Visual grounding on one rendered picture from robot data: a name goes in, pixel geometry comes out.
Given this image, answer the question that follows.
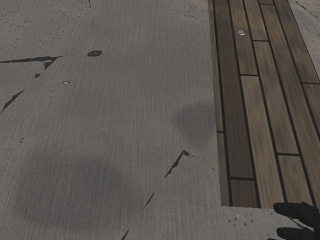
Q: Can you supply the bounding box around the right robot hand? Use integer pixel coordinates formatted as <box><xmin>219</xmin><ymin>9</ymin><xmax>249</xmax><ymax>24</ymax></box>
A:
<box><xmin>267</xmin><ymin>201</ymin><xmax>320</xmax><ymax>240</ymax></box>

